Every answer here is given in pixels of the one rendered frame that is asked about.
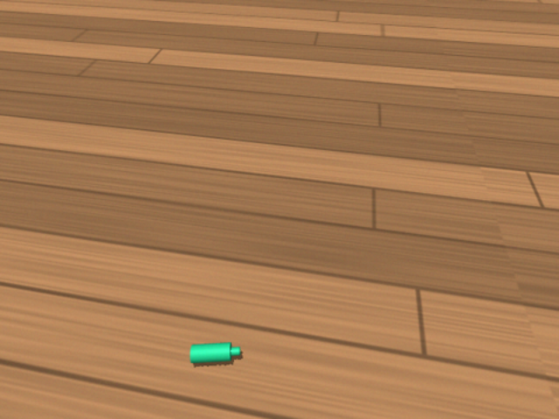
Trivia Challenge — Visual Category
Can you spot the bottle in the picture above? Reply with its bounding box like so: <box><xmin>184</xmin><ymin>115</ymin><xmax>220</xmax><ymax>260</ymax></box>
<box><xmin>190</xmin><ymin>342</ymin><xmax>240</xmax><ymax>363</ymax></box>

